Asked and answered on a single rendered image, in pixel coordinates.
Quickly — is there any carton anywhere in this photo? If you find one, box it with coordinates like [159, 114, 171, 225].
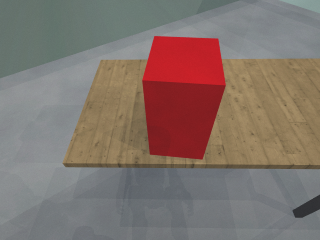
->
[142, 36, 226, 160]

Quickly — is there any table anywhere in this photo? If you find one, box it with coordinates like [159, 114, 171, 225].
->
[62, 58, 320, 218]

